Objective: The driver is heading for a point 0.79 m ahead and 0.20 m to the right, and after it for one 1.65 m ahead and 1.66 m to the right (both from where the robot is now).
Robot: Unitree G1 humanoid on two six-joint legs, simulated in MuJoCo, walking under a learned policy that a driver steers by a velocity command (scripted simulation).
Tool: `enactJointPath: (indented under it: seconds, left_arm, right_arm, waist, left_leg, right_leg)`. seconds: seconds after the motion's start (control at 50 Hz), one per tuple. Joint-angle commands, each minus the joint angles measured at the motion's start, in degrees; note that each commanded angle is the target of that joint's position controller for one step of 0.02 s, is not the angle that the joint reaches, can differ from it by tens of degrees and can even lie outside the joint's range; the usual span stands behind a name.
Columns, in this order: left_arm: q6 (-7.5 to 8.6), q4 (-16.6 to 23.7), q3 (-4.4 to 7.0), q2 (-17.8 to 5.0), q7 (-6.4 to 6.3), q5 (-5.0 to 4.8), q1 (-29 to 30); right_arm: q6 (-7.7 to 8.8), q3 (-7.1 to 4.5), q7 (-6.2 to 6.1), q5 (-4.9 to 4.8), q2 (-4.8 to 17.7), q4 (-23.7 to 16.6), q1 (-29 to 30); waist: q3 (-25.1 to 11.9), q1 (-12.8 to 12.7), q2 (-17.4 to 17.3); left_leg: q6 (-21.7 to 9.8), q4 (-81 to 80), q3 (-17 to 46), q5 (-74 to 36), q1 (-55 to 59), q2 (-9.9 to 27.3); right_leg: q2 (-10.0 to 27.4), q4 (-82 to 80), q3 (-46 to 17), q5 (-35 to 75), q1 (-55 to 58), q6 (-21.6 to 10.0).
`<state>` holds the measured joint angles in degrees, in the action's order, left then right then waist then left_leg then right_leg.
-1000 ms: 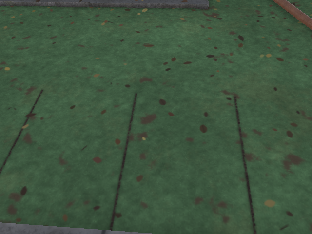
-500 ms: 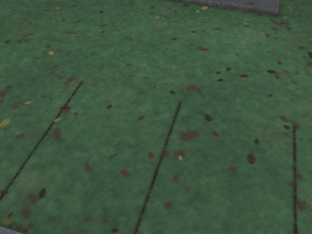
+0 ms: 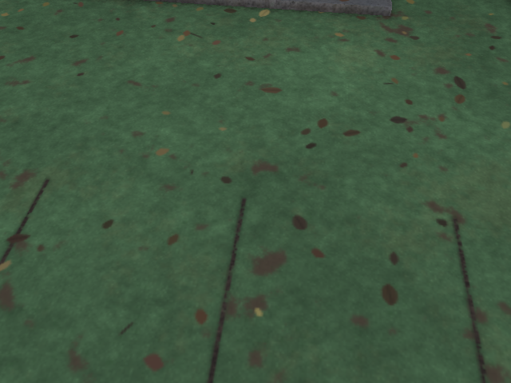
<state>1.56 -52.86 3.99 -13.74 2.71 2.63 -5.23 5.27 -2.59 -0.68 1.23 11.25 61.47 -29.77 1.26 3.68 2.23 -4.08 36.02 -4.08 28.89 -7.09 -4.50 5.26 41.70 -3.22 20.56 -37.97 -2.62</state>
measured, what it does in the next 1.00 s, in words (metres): goes down: right foot 0.15 m lower, then left foot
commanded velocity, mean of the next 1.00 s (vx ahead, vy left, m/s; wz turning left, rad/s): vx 0.50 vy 0.00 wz -0.12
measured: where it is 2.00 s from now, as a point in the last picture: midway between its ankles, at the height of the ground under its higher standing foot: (269, 302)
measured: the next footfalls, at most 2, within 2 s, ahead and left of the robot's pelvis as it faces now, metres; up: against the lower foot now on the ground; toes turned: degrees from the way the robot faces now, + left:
right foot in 0.20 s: +0.30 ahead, -0.16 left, -0.15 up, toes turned -5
left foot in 0.64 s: +0.55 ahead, +0.04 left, -0.15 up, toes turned +3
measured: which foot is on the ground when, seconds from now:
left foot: down 0.00-0.20, up 0.22-0.62, down 0.64-1.00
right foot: up 0.00-0.18, down 0.20-0.64, up 0.66-1.00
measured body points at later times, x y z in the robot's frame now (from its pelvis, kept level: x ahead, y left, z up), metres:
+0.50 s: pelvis +0.32 -0.07 -0.12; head +0.35 -0.07 +0.33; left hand +0.26 +0.17 -0.26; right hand +0.45 -0.30 -0.25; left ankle +0.48 +0.05 -0.81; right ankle +0.26 -0.16 -0.86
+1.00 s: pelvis +0.58 -0.04 -0.11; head +0.61 -0.04 +0.33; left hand +0.73 +0.18 -0.26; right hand +0.51 -0.27 -0.26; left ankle +0.51 +0.04 -0.86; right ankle +0.70 -0.20 -0.80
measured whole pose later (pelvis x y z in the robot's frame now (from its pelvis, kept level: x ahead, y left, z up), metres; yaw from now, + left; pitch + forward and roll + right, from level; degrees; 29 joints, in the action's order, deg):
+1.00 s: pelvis +0.58 -0.04 -0.11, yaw -10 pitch +0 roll +1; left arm 0.3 -53.6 3.7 -12.1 2.3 1.6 -8.5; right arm 5.9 -2.4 -1.3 0.8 10.0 58.9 -23.3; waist 2.7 0.9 1.8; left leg -3.2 14.4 -13.8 15.7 0.9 -1.6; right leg 4.5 47.2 2.0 -1.9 -37.0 -3.4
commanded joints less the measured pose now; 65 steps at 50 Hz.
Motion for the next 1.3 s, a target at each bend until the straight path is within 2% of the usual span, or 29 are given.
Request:
enactJointPath:
  seconds: [0.02,0.08,0.12,0.16,0.2,0.22,0.24,0.26,0.28,0.32,0.36,0.44,0.48,0.56,0.62,0.64,0.66,0.68,0.72,0.78,1.02,1.08,1.12,1.16,1.18,1.2,1.22,1.26,1.3]
  left_arm:
    - [0.73,4.9,-0.2,-1.7,0.7,-0.32,8.5]
    - [1.6,7.4,-0.71,-1.6,0.99,-1.35,14.8]
    - [1.76,6.1,-0.81,-1.7,0.72,-2.6,12.8]
    - [1.8,3.5,-0.22,-3.5,0.06,-1.85,6.7]
    - [2.16,-4.7,1.37,-7.1,-0.5,0.59,-16.8]
    - [2.41,-7.2,2.4,-10.6,0.06,0.3,-25.2]
    - [2.3,-6.8,3.23,-13.2,0.57,-1.55,-30.6]
    - [1.61,-5.7,3.4,-14.0,-0.36,-2.1,-28.9]
    - [0.97,-4.2,2.13,-8.8,-2.1,-0.92,-22.9]
    - [1.9,-2.3,0.74,-5.4,-3.24,0.21,-15.9]
    - [3.79,-3.1,-0.29,-3.8,-3.01,-0.83,-11.2]
    - [4.98,-3.0,-0.5,-3.0,-2.46,-2.2,-9.8]
    - [4.79,-3.6,-0.29,-4.2,-2.15,-2.86,-13.3]
    - [3.47,-6.1,0.08,-5.3,-2.54,-1.96,-20.8]
    - [2.73,-6.6,-0.07,-4.9,-2.59,-1.1,-21.9]
    - [2.81,-4.7,-0.91,-2.8,-2.42,-1.36,-22.1]
    - [2.7,-3.9,-1.83,2.4,-2.3,-3.44,-28.2]
    - [2.0,-4.2,-0.04,-4.9,-2.73,-1.67,-22.4]
    - [2.13,-2.5,0.12,-3.0,-2.16,-2.02,-16.0]
    - [0.13,-3.8,0.13,-0.5,-1.5,-0.73,-18.0]
    - [-0.52,4.9,-1.11,1.5,0.4,-0.88,3.9]
    - [-0.14,5.4,-0.89,0.5,0.41,-0.36,2.8]
    - [0.45,3.2,-0.21,-0.9,-0.14,-0.11,-5.1]
    - [1.87,0.2,1.57,-4.9,-1.11,0.64,-16.6]
    - [2.19,0.8,3.09,-12.0,-1.72,0.58,-15.7]
    - [1.13,2.1,3.95,-15.0,-2.07,-1.68,-18.5]
    - [0.22,3.1,3.52,-13.2,-2.81,-2.31,-15.1]
    - [-0.27,4.1,1.85,-7.1,-3.32,-2.77,-8.4]
    - [-0.25,4.5,1.03,-5.0,-3.63,-3.11,-7.4]
  right_arm:
    - [0.76,-0.51,-0.65,0.83,6.0,-3.5,0.3]
    - [0.41,-0.66,-1.34,2.1,6.2,-3.2,-3.6]
    - [-0.6,-0.47,-2.16,2.66,5.6,-2.4,-3.9]
    - [-1.39,-0.41,-1.66,2.19,5.9,-1.4,-5.8]
    - [-1.53,-0.66,-0.73,0.66,6.4,-0.4,-5.9]
    - [-1.34,-1.16,-0.73,-1.6,3.0,0.7,-11.5]
    - [-0.86,-1.26,-2.21,-4.1,6.9,-2.0,-9.0]
    - [-0.47,-1.11,-2.5,-3.79,7.4,-5.4,-0.2]
    - [-0.68,-0.91,-1.91,-1.94,6.2,-7.1,8.4]
    - [-1.5,-0.9,0.09,1.65,4.8,-7.2,10.7]
    - [-3.22,-0.29,1.56,1.79,1.3,-8.7,13.5]
    - [-2.26,0.76,2.76,0.6,0.3,-9.7,14.7]
    - [-2.31,0.65,2.8,-0.05,1.7,-10.5,19.4]
    - [-2.34,0.31,2.52,0.46,3.2,-13.6,27.8]
    - [-0.73,-0.98,2.08,1.33,5.2,-9.5,15.4]
    - [0.18,-2.31,1.41,2.32,10.1,-7.5,3.9]
    - [-0.29,-3.84,1.09,1.67,16.1,-6.5,0.3]
    - [-1.35,-3.17,0.88,-0.01,12.4,-7.6,4.4]
    - [-1.05,-1.46,0.84,0.33,7.0,-9.0,13.9]
    - [0.31,-0.78,0.25,-0.14,4.1,-7.9,14.2]
    - [1.53,-1.01,-0.92,-0.21,6.1,-4.5,4.8]
    - [0.72,-1.32,-1.41,-0.09,7.2,-4.0,4.6]
    - [-0.06,-1.91,-1.96,-0.13,8.9,-4.4,5.8]
    - [-0.79,-2.23,-1.6,-1.08,9.9,-5.6,7.2]
    - [-0.83,-1.14,-1.11,-0.78,3.7,-8.3,3.3]
    - [-1.36,-1.53,-1.04,-1.82,6.0,-10.5,3.0]
    - [-1.38,-1.52,-0.91,-1.44,6.8,-11.3,7.9]
    - [-1.36,-1.51,-0.96,-0.5,6.4,-12.0,12.0]
    - [-3.56,-1.7,-1.04,0.96,6.3,-12.4,10.7]
  waist:
    - [6.7,1.3,-3.7]
    - [10.0,5.8,-4.2]
    - [10.6,5.8,-4.9]
    - [7.7,4.0,-1.7]
    - [-4.0,-6.3,3.2]
    - [-13.7,-6.2,13.0]
    - [-24.3,-10.6,12.9]
    - [-25.4,-12.6,11.5]
    - [-14.8,-11.1,4.3]
    - [-5.2,-6.8,1.1]
    - [3.5,-1.0,-0.2]
    - [1.1,0.7,5.0]
    - [0.5,-1.2,3.5]
    - [4.5,-4.6,0.8]
    - [-1.6,0.4,-2.6]
    - [-9.8,4.2,-8.4]
    - [-16.7,2.2,-21.6]
    - [-12.0,2.3,-9.3]
    - [-0.6,-1.2,-6.1]
    - [1.3,-4.6,-7.0]
    - [5.1,-2.2,-6.2]
    - [4.5,-3.5,-6.6]
    - [-0.1,-6.4,-8.3]
    - [-7.6,-12.3,-5.2]
    - [-13.1,-7.2,7.4]
    - [-22.8,-8.7,6.7]
    - [-17.3,-8.2,-0.2]
    - [-5.1,-5.2,-3.4]
    - [-4.5,-2.8,-2.8]
  left_leg:
    - [-9.2,-6.7,15.9,-7.4,-5.7,14.3]
    - [-8.4,-2.1,15.9,-10.7,0.0,13.5]
    - [-7.4,2.3,15.2,-16.1,2.0,13.6]
    - [-7.5,12.6,13.2,-25.1,2.1,12.7]
    - [-5.9,40.9,6.5,-25.3,-9.5,7.1]
    - [-2.0,68.0,3.6,20.5,-30.2,0.6]
    - [-1.6,81.4,7.0,20.4,-43.9,1.0]
    - [-1.2,80.8,6.0,13.3,-53.4,2.9]
    - [-0.4,74.2,3.0,6.3,-56.7,5.8]
    - [-0.5,62.1,5.4,-2.5,-45.8,9.5]
    - [1.2,38.0,6.2,-13.3,-35.2,11.3]
    - [1.7,9.9,3.0,-30.1,-18.0,9.3]
    - [1.2,5.0,1.6,-32.0,-16.1,7.9]
    - [-0.7,-1.4,0.4,-23.8,-20.7,7.5]
    - [-2.9,-8.6,-0.3,-19.1,-2.9,4.3]
    - [-6.0,-9.9,12.8,-16.2,12.4,15.7]
    - [-13.1,-18.2,38.7,-11.7,26.1,31.1]
    - [-10.9,-20.2,38.0,-3.8,20.8,28.4]
    - [-6.9,-24.0,23.1,-9.8,6.4,23.5]
    - [-4.0,-26.4,12.0,-22.2,-0.9,19.7]
    - [-3.5,-26.5,-6.5,-40.5,5.7,18.9]
    - [-2.7,-18.7,-9.5,-61.1,10.7,19.6]
    - [-1.6,-5.9,-10.6,-74.9,12.0,19.1]
    - [1.4,19.2,-11.2,-56.2,2.6,16.6]
    - [3.8,38.8,-10.3,2.7,-16.3,8.8]
    - [4.9,50.8,0.9,8.7,-25.9,2.1]
    - [4.6,49.6,5.0,1.7,-29.4,6.1]
    - [4.8,41.2,5.2,-5.1,-28.3,8.9]
    - [5.7,35.8,5.8,-7.1,-23.1,9.3]
  right_leg:
    - [-0.1,-5.2,0.4,3.4,-0.6,0.0]
    - [0.3,-15.3,1.2,0.7,-1.5,0.8]
    - [2.2,-22.4,0.8,1.1,3.4,0.0]
    - [1.1,-24.9,3.0,-4.1,14.2,-1.3]
    - [-1.8,-21.7,9.3,0.4,44.2,-2.1]
    - [10.3,-3.1,-1.9,28.6,67.2,-5.9]
    - [19.9,2.6,-13.2,30.3,78.5,-11.6]
    - [23.8,-9.2,-22.5,-2.2,75.1,-15.9]
    - [19.5,-17.7,-21.1,-21.7,62.6,-14.3]
    - [19.3,-22.6,-21.4,-24.4,38.2,-15.1]
    - [11.2,-28.4,-10.7,-20.7,19.2,-10.4]
    - [4.4,-29.4,1.3,-6.0,16.2,-8.7]
    - [6.1,-30.9,0.2,-7.9,21.4,-8.2]
    - [8.7,-29.2,-1.5,-13.2,32.6,-8.0]
    - [4.7,-10.5,2.2,-2.1,33.0,-5.9]
    - [1.1,6.8,5.2,-13.9,23.4,-4.4]
    - [-9.2,27.1,8.5,-51.5,4.2,-2.4]
    - [-6.2,31.4,1.4,-50.4,-1.3,-3.3]
    - [-1.8,26.9,0.3,-40.6,0.0,-3.7]
    - [-0.6,23.7,0.9,-36.4,6.5,-2.3]
    - [-2.0,-1.9,9.4,-20.4,2.8,-2.0]
    - [-5.0,-5.4,12.2,-25.6,6.2,-4.5]
    - [-9.2,-6.9,13.8,-29.5,14.1,-6.6]
    - [-7.9,-16.8,8.4,-17.7,32.2,-9.9]
    - [10.4,-8.6,-11.1,18.6,48.9,-15.5]
    - [17.9,-13.6,-29.9,23.7,56.2,-24.6]
    - [16.0,-16.8,-22.9,18.5,50.3,-22.8]
    - [10.1,-21.0,-14.8,13.6,35.9,-17.7]
    - [6.1,-22.8,-10.7,11.7,29.3,-14.4]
